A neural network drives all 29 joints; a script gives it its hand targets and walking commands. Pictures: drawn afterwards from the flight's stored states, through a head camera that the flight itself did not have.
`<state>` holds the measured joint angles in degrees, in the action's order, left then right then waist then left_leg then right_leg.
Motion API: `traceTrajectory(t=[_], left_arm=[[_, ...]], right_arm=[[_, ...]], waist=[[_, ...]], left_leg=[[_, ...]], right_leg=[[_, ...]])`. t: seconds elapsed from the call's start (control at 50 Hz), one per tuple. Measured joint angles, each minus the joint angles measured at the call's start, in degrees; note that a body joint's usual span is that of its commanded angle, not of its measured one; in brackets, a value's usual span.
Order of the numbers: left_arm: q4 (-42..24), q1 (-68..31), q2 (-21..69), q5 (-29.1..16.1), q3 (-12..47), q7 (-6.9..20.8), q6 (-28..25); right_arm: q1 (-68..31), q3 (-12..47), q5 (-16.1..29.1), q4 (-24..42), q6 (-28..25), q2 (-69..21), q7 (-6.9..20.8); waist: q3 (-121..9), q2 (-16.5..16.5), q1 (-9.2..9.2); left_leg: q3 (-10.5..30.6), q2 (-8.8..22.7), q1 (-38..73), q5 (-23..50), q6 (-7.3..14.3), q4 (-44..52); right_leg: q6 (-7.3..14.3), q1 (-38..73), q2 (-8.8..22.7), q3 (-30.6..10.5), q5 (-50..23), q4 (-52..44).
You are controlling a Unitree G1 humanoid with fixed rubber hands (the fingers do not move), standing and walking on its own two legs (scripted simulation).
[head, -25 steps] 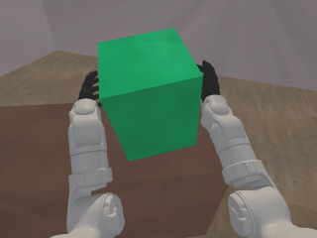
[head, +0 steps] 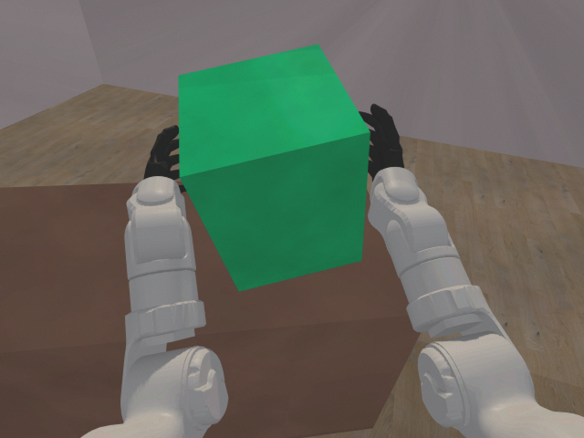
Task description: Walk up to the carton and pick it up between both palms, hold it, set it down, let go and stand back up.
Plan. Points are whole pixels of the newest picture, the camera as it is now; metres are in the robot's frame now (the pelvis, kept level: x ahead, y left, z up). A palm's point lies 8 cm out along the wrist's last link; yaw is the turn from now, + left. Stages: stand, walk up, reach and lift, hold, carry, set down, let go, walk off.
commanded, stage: hold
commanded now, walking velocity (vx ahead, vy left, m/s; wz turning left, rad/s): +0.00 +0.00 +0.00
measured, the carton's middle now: (276, 174) +0.43 +0.01 +0.19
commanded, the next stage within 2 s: set down in 0.86 s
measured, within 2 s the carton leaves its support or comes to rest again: neither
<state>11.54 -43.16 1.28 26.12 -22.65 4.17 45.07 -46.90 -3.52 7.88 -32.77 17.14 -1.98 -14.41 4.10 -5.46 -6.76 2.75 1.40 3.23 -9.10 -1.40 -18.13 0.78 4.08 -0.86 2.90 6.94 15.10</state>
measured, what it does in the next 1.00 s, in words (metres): stands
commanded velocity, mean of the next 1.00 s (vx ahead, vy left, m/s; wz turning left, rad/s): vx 0.00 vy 0.00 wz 0.00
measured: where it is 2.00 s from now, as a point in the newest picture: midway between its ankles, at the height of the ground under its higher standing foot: outside the picture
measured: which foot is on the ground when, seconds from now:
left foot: down 0.00-1.00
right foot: down 0.00-1.00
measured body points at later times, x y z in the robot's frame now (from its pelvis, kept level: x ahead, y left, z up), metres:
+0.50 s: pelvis +0.01 +0.01 +0.00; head -0.06 +0.04 +0.44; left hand +0.38 +0.16 +0.22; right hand +0.37 -0.13 +0.23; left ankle +0.03 +0.14 -0.75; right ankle +0.03 -0.11 -0.75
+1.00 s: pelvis +0.00 +0.00 +0.00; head -0.07 +0.03 +0.44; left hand +0.38 +0.15 +0.23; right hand +0.37 -0.14 +0.24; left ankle +0.03 +0.14 -0.75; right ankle +0.03 -0.11 -0.75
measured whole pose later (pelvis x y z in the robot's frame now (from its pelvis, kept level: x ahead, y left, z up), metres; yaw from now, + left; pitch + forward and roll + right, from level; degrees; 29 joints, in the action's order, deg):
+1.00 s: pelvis +0.00 +0.00 +0.00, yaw +0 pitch -12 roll -1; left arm 9.4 -40.6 2.6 25.9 -20.5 3.4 44.8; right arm -43.3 -3.1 8.0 -29.8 16.5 -1.4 -13.9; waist 2.4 -3.7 -6.5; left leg 2.3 1.1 3.4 -9.2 -1.2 -17.9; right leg 0.5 3.8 -0.5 2.5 7.2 15.4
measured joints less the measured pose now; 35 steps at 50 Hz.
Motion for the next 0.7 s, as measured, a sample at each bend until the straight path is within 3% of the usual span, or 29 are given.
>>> traceTrajectory(t=[0.18,0.42,0.7], left_arm=[[-0.33,1.12,0.29,0.66,0.16,1.63,1.15],[-6.34,4.01,1.86,0.01,2.13,-0.11,0.83],[-0.37,0.81,0.67,0.74,0.38,0.72,0.69]], right_arm=[[1.53,-0.31,0.98,-0.55,0.63,-0.07,0.28],[5.32,2.15,2.77,6.26,0.29,0.85,-0.6],[1.06,-0.94,-1.37,-0.08,0.3,-0.24,0.94]], waist=[[0.34,0.1,-0.41],[0.82,1.7,-0.66],[1.43,0.64,0.59]], left_leg=[[0.22,-0.42,1.1,-0.7,0.21,-0.31],[-0.56,-0.75,1.17,-0.98,0.77,-0.57],[-0.77,-0.69,0.55,0.16,0.66,-0.09]], right_leg=[[-0.31,1.31,0.43,0.24,0.76,0.16],[-0.98,1.68,0.75,-0.52,0.15,-0.77],[-0.54,0.13,0.73,-0.68,-0.06,0.61]])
